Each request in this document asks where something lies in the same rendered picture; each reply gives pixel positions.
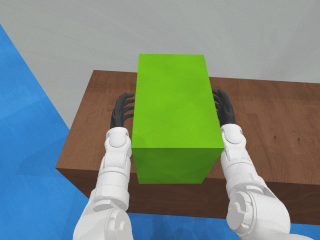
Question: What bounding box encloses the pedestal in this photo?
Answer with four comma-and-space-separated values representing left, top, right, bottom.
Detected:
55, 70, 320, 225

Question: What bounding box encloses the left robot forearm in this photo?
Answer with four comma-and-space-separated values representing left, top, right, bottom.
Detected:
72, 127, 132, 240

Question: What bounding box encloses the robot right upper arm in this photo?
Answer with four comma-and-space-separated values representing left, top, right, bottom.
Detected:
226, 190, 314, 240

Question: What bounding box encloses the carton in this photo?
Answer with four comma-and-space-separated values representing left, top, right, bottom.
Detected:
131, 54, 225, 184

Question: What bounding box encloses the right robot forearm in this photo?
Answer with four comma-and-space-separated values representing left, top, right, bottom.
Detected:
220, 124, 291, 231

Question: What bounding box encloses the left robot hand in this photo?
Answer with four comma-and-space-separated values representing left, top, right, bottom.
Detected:
110, 92, 135, 129

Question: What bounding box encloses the right robot hand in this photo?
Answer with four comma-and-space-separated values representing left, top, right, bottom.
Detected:
212, 89, 236, 127

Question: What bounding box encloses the robot left upper arm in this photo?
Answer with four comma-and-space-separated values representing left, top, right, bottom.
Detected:
73, 207, 134, 240

